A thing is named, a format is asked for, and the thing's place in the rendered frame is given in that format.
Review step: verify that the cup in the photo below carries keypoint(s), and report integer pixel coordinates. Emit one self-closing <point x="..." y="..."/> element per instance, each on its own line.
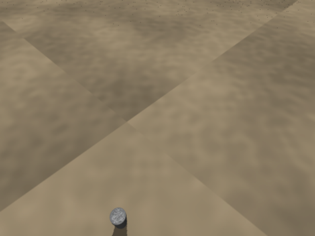
<point x="118" y="218"/>

